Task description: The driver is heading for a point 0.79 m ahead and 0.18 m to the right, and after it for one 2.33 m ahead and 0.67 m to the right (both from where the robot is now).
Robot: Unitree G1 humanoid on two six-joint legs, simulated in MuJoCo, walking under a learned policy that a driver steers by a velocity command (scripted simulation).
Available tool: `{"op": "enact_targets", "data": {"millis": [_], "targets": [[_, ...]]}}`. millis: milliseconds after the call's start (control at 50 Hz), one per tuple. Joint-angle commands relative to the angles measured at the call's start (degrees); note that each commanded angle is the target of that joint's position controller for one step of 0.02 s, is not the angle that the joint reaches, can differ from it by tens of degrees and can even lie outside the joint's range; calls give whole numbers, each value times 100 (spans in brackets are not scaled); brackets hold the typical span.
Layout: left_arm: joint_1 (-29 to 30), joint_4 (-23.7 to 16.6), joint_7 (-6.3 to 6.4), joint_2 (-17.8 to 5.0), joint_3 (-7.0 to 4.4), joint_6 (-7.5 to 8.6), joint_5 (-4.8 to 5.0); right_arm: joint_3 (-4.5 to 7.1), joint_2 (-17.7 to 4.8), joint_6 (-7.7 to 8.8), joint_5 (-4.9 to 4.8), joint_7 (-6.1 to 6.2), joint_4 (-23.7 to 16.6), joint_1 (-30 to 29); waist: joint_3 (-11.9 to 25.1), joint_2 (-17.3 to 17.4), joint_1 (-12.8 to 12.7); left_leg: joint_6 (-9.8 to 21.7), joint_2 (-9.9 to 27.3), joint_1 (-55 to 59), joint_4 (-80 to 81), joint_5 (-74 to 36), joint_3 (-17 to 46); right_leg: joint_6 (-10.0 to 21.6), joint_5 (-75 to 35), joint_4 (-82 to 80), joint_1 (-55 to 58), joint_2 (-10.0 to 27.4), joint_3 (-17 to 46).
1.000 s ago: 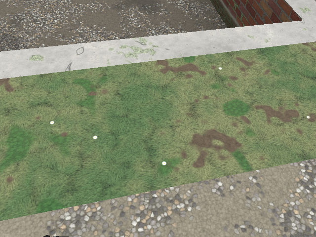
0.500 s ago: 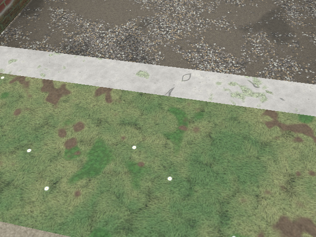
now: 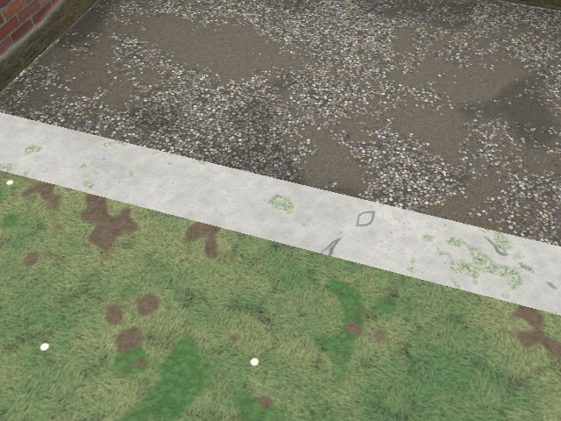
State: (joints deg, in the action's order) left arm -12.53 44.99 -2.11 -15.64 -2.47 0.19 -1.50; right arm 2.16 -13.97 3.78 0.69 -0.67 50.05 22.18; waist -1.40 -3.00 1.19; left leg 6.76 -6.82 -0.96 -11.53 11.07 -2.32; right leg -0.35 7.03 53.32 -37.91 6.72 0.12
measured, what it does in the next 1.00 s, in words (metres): walks ahead, turning right: right foot, then left foot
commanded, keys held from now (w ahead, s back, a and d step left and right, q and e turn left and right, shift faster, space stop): w+e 0.50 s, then w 0.50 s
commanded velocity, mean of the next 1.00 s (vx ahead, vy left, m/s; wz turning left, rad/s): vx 0.50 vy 0.00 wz -0.31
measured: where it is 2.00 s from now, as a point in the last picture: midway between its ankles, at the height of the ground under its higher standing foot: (365, 267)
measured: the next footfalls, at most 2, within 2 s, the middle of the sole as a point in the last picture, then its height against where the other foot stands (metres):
right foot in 0.24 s outside the picture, level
left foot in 0.76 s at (283, 372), level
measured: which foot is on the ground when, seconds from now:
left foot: down 0.00-0.26, up 0.28-0.74, down 0.76-1.00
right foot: up 0.00-0.22, down 0.24-0.76, up 0.78-1.00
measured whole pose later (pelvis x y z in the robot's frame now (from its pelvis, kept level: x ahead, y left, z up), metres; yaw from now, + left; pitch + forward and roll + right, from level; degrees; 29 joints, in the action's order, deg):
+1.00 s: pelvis +0.56 -0.08 +0.00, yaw -22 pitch +1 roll +1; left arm -15.4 44.7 -0.7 -15.6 -1.8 0.7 -2.1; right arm 1.5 -13.5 4.0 1.1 0.2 49.1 21.9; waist -0.5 -3.0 0.7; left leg 4.3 -3.6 -10.1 -20.8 11.4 -3.0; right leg 1.5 17.1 61.4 -32.0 1.0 3.1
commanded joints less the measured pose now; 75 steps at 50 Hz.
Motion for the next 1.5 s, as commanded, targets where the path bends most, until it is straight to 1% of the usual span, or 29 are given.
{"op": "enact_targets", "data": {"millis": [20, 140, 220, 240, 260, 280, 300, 360, 440, 540, 640, 700, 740, 760, 780, 800, 840, 880, 1040, 1160, 1200, 1240, 1260, 1280, 1300, 1320, 1360, 1420, 1500], "targets": [[360, -349, -8, -304, -74, 72, 44, 144, -721, 144, 30, 41, -193, 86, -343, 540, 62, 342, 1662, -19, 564, -1901, 507, 74, -550, -388, -337, -196, 175], [1100, -631, -85, -157, 29, 150, -34, 60, -662, 160, 71, 182, 107, 355, -532, 558, 251, 84, 1806, 752, 233, -3420, -143, 405, -534, -1613, -124, -509, -465], [-119, -351, -16, -426, -84, 183, -47, 125, -1047, 93, 146, 287, 148, 125, 305, 912, -366, -119, 1896, 1052, -1950, -6629, -479, 919, 507, -1959, 1467, -1190, -883], [-967, -98, 18, -580, -174, 234, -97, 141, -1121, 59, 121, 289, 86, -5, 745, 816, -779, -149, 1814, 542, -3185, -5951, -615, 1102, 325, -2408, 2586, -1237, -685], [-1786, 59, 94, -1059, -338, 238, -163, 92, -996, 94, 78, 274, -130, -114, 1310, 275, -1134, -220, 1509, -700, -5010, -3816, -743, 1509, 646, -2600, 3987, -227, 665], [-1472, -30, 136, -1569, -496, 157, -45, 38, -546, 167, -23, 144, -416, 124, 1713, -1364, -592, -545, 24, -3246, -7211, 1565, -397, 2499, -22, -3205, 5538, 1257, 4036], [-1230, -55, 92, -1443, -499, 128, 171, 54, -828, 216, 120, 107, -462, -205, 1590, -190, -665, -448, 413, -3888, -7507, 1394, 720, 2547, -180, -3438, 5408, 1192, 4016], [-636, -29, 153, -687, -296, 143, 129, 9, -692, 235, 120, 69, -695, -704, 81, 657, -166, -565, 1078, -3617, -6180, 761, 652, 1950, -1099, -3816, 3316, 586, 2336], [-666, 4, 149, -819, -308, 300, 154, -58, -503, -121, 240, 19, -783, -608, 117, 257, 51, -875, 1152, -3159, -5185, 605, 388, 1799, -1673, -4072, 2570, 47, 1601], [-1046, 59, 160, -860, -336, 284, 178, -121, -427, -127, 190, -41, -1152, -1711, -27, -26, -342, -1028, 1124, -3400, -3432, -706, 202, 1378, -1491, -4100, 2770, -278, 1384], [-1488, 193, 208, -834, -298, 306, 97, -160, -442, -31, 128, -83, -1336, -2387, -4, -75, -700, -811, 945, -3282, -2423, -1101, 116, 1205, -2059, -3815, 3565, -22, 1493], [-1273, 170, 259, -961, -302, 338, 48, -84, -644, 32, 118, -64, -1275, -2051, 4, -169, -435, -530, 773, -2579, -1927, -529, 170, 1045, -2544, -3462, 3741, 217, 1647], [-1171, 226, 239, -957, -273, 361, 81, 25, -808, 111, 159, 11, -888, -853, 476, 33, 146, -271, 558, -1122, -1411, -438, 101, 848, -3464, -2104, 3654, -110, 1296], [-1175, 114, 223, -736, -192, 383, 114, 107, -1130, 153, 267, 95, -784, 66, 1191, 441, 530, 35, 1502, 227, -1345, -51, 1056, 720, -2362, -633, 2895, -385, 1032], [-1971, 35, 220, -328, -103, 374, 292, 303, -1752, 63, 302, 128, -700, 603, 1978, 1696, 330, 882, 2937, 1707, -1127, -51, 3518, 433, 864, 1379, 1176, -1373, 379], [-1753, 91, 253, -772, -169, 328, 57, 241, -1358, -33, 79, 56, -655, 416, 1697, 1155, 308, 1001, 2988, 1334, -736, 161, 4283, 468, 2313, 1982, 428, -1329, 593], [-1050, -69, 197, -559, -110, 305, -17, 99, -708, -46, 47, 12, -727, -328, 396, 479, 90, 808, 2500, -21, -518, 94, 2783, 460, 1656, 1970, 157, -872, 676], [-957, -126, 122, -486, -97, 202, -64, 25, -472, 3, 45, 38, -626, -472, 64, 807, -163, 494, 1987, -770, -203, -290, 1940, 372, 1398, 1393, 482, -593, 570], [78, -527, 179, -103, 118, 60, -91, 78, -668, 91, -42, 152, -335, 90, -70, 794, -144, 555, 1606, -807, -22, -2300, 775, 9, 236, -255, 335, -348, -48], [724, -731, 242, -61, 168, 184, -31, 72, -852, -79, -16, 161, -220, 452, -124, 732, 113, 478, 1814, -484, -480, -2709, 730, 278, 68, -1420, 938, -565, -378], [544, -744, 261, -102, 132, 215, -11, 88, -975, -153, 2, 211, -230, 433, -95, 725, 11, 435, 1943, -381, -807, -2774, 854, 476, 430, -1755, 1326, -728, -451], [-690, -334, 328, -247, 19, 271, -81, 64, -963, -208, -45, 244, -275, 238, 398, 447, -575, 214, 1540, -668, -2346, -3167, 509, 713, 221, -2448, 2875, -931, -453], [-1621, -172, 378, -692, -109, 319, -150, -2, -732, -158, -90, 216, -465, 221, 1071, -227, -923, -47, 1153, -1545, -4076, -1745, 181, 1025, 150, -2785, 4165, 230, 907], [-1737, -203, 378, -1235, -191, 260, -80, -109, -154, -116, -64, 170, -613, 712, 1449, -1078, -565, -300, 241, -3248, -5692, 2143, 95, 1567, 186, -3384, 5163, 1604, 3247], [-1728, -144, 334, -1151, -241, 147, 182, 49, -733, -178, 96, 216, -544, 594, 1192, -600, -751, -285, 307, -3881, -6234, 2115, 766, 1848, 1266, -3653, 4738, 1616, 3641], [-1236, -185, 324, -744, -131, 118, 142, 89, -793, -188, 103, 220, -662, 139, 353, -317, -533, -279, 549, -4238, -6424, 1733, 808, 1784, 1845, -3775, 4128, 1391, 3060], [-772, -208, 276, -311, 3, 162, 48, 71, -631, -214, 61, 173, -802, -278, -200, -82, -245, -330, 881, -3925, -5757, 1198, 762, 1403, 1742, -4138, 3040, 799, 2075], [-958, -43, 324, -349, -2, 333, 82, 75, -467, -408, 77, 115, -665, 47, -95, -111, 58, -537, 943, -3383, -5318, 605, 655, 1326, 409, -4249, 2577, 518, 1454], [-1343, 85, 313, -462, -59, 352, 207, 65, -294, -514, 22, 153, -957, -696, -149, 33, -29, -601, 1000, -3857, -4468, -405, 631, 1322, -753, -4118, 2695, 470, 1017]]}}
Velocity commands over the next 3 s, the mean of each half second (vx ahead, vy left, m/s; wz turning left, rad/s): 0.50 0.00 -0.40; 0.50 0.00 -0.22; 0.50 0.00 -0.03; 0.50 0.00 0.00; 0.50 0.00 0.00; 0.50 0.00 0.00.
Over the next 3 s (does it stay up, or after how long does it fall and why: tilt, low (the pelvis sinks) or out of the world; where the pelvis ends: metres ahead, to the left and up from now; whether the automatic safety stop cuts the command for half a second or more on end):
stays up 0.99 -0.28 -0.02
